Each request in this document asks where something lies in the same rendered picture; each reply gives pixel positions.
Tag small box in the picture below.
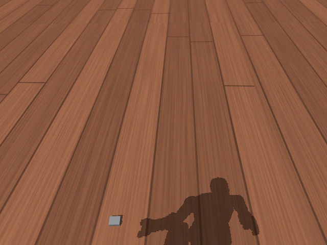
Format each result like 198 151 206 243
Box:
108 216 121 226

